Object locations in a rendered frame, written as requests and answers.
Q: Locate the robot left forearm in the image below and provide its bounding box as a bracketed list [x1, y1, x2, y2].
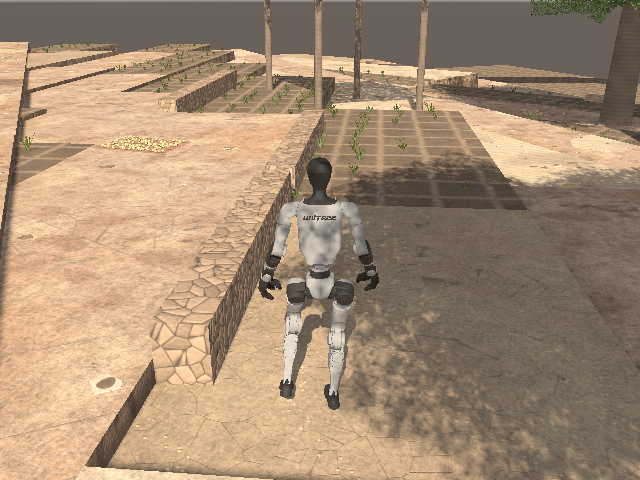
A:
[261, 241, 281, 282]

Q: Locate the robot left upper arm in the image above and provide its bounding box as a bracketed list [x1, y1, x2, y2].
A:
[271, 201, 299, 257]

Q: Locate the left robot hand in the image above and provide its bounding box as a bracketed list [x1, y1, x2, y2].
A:
[258, 277, 282, 300]

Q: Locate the right robot hand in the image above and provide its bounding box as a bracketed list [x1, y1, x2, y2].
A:
[356, 272, 379, 291]

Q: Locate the left robot thigh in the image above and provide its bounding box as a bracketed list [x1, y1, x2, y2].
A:
[286, 278, 307, 334]

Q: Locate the robot right forearm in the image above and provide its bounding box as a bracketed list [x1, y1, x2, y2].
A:
[358, 240, 377, 276]

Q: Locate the robot head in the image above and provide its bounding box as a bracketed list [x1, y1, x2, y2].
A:
[303, 157, 337, 205]

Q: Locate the robot right upper arm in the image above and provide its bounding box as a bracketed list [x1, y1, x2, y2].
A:
[340, 201, 369, 256]

